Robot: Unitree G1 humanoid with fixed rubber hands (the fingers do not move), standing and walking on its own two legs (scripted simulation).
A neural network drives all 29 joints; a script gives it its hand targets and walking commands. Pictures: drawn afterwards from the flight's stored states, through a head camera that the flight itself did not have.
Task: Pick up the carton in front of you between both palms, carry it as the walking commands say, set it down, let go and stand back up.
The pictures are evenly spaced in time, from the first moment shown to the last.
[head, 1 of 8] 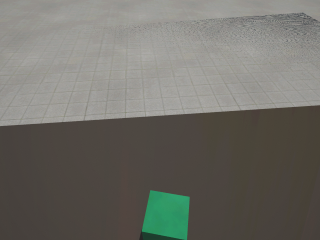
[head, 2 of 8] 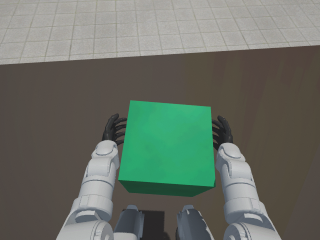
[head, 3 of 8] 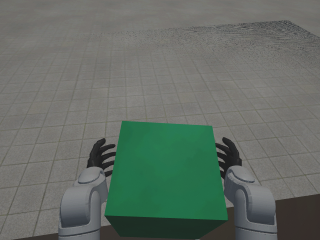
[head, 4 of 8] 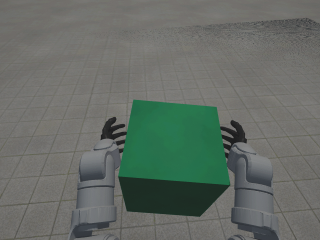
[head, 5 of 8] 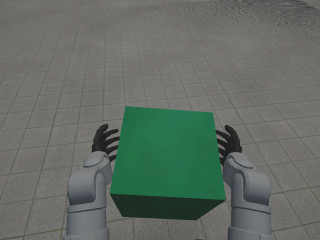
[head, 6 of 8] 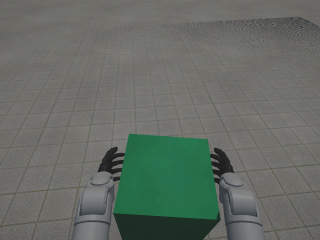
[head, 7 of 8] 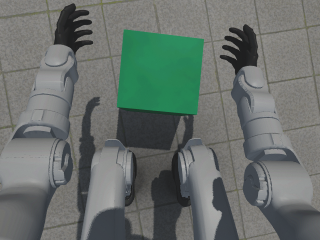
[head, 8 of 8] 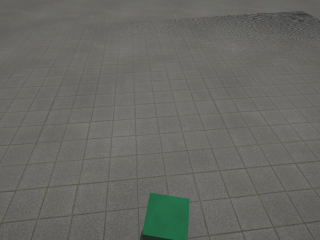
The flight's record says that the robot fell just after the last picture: no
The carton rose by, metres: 0.69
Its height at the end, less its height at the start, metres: -0.12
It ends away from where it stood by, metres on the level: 3.20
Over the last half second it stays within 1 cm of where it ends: yes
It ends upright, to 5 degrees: yes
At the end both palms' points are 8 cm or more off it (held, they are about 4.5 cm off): yes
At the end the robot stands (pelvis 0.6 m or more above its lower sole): yes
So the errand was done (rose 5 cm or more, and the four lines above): yes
